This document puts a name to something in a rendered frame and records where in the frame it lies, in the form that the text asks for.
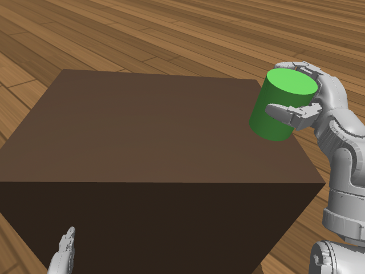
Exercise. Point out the left robot hand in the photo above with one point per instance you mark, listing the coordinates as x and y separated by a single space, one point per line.
62 262

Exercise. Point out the right robot hand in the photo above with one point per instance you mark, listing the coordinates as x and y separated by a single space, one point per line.
329 95

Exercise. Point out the right robot arm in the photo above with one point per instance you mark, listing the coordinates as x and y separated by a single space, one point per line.
341 137

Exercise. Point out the can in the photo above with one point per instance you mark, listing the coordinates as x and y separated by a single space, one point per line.
285 87

